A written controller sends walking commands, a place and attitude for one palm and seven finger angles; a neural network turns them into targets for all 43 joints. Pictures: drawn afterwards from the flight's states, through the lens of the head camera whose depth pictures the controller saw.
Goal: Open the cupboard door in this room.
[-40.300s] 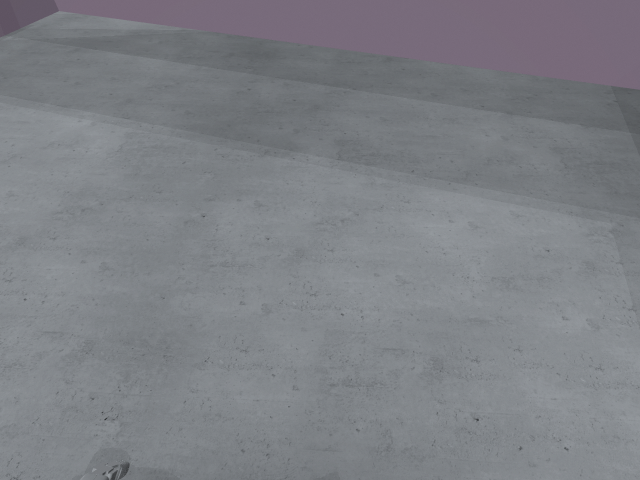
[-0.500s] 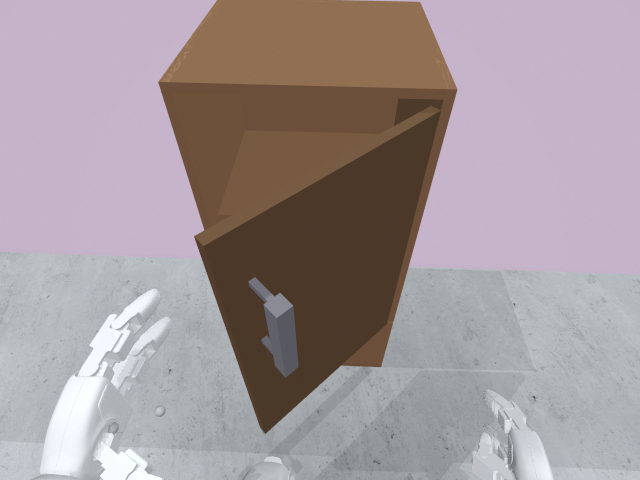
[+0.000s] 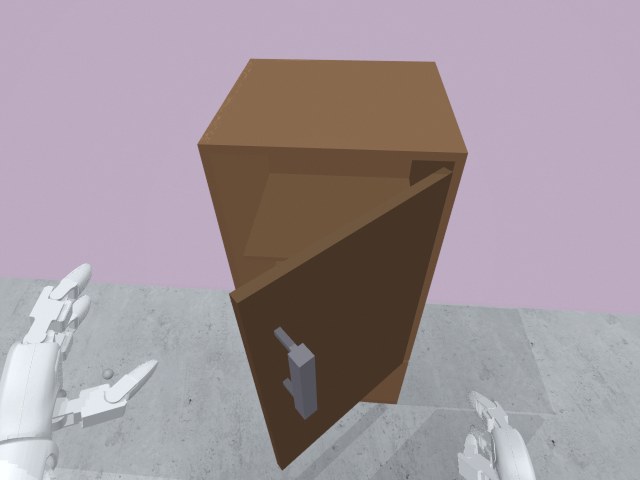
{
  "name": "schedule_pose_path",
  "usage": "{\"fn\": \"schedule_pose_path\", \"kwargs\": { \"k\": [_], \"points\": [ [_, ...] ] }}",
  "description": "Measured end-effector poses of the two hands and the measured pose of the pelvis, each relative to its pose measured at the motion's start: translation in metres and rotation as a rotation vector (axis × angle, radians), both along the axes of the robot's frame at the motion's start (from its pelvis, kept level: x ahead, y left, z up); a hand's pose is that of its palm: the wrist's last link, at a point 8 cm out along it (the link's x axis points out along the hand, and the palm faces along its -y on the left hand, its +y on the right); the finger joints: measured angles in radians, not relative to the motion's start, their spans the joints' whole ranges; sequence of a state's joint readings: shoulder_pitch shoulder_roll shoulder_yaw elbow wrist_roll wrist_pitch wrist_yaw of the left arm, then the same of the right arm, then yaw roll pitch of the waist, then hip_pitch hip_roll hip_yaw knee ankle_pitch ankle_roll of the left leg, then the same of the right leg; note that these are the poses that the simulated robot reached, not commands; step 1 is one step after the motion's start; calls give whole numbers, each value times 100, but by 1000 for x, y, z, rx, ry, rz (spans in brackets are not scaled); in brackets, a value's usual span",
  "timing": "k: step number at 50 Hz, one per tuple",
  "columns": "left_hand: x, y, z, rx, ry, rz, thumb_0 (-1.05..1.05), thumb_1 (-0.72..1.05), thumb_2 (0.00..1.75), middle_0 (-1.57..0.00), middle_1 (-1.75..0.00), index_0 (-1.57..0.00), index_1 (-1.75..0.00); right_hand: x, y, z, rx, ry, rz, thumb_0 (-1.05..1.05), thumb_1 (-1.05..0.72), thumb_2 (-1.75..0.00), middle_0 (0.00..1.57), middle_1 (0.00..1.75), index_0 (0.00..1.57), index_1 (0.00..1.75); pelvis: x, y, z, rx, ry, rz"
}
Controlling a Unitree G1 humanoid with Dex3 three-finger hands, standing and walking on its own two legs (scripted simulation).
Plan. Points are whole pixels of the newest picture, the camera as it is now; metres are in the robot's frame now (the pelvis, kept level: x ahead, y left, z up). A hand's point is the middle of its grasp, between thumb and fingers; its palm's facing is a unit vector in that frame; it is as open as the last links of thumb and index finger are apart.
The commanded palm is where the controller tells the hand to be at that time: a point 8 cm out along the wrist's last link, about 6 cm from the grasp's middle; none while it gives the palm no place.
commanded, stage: draw the hand back to the body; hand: left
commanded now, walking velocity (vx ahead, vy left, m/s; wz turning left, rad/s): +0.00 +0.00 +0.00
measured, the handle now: (294, 373) +0.28 +0.08 -0.03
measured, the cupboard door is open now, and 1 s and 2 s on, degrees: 45 45 45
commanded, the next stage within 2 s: step back with the hand held close in 0.60 s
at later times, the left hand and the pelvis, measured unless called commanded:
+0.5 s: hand (101, 333) +0.20 +0.23 +0.17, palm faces +0.43 -0.81 -0.39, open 7.6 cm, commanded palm +0.15 +0.27 +0.19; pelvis +0.01 -0.02 +0.01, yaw -1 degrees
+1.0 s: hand (83, 352) +0.18 +0.24 +0.17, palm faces +0.34 -0.79 -0.51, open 7.4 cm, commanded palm +0.12 +0.28 +0.19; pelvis -0.02 -0.02 +0.02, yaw +0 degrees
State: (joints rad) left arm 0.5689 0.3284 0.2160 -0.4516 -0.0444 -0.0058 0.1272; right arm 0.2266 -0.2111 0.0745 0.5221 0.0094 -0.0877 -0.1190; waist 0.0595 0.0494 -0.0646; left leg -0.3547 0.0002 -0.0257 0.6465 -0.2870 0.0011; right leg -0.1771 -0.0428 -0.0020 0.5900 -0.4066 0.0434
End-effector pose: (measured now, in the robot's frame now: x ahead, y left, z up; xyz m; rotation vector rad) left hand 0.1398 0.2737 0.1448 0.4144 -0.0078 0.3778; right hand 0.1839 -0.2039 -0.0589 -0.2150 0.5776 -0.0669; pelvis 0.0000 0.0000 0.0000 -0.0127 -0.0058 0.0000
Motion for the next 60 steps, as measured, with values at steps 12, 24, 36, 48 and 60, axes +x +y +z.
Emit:
{"fn": "schedule_pose_path", "kwargs": {
  "k": [12,24,36,48,60],
  "points": [
    [12,14,49,90,-139,51,0,63,78,-20,-30,-20,-30,7,-18,5,-13,23,-9,1,-90,-89,20,30,20,30,7,-9,11,10,-38,-9],
    [16,-2,41,48,-103,38,1,86,89,-20,-30,-20,-30,-1,-43,2,-23,66,-46,1,-91,-89,20,30,20,30,7,-23,15,13,-51,-13],
    [12,-8,48,64,-126,46,1,89,90,-21,-30,-21,-30,0,-49,2,-14,59,-50,1,-91,-89,20,30,20,30,5,-30,16,13,-65,-10],
    [4,0,48,153,-56,-31,1,89,90,-21,-30,-21,-30,-21,-55,0,-42,163,-100,1,-91,-89,20,30,20,30,-13,-21,16,-5,-14,10],
    [-31,23,51,189,-93,-47,1,89,90,-21,-30,-21,-30,-70,-38,-1,-47,182,-135,1,-91,-89,20,30,20,30,-55,-2,12,-21,-12,3]
  ]
}}
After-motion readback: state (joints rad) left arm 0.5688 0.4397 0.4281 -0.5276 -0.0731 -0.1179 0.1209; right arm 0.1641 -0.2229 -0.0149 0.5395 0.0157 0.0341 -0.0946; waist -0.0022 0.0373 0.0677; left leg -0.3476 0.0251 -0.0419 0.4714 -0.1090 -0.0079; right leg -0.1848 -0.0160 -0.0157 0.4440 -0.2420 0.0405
